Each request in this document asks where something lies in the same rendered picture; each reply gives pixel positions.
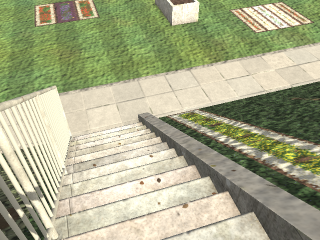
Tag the stairs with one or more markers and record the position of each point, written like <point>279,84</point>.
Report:
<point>124,183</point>

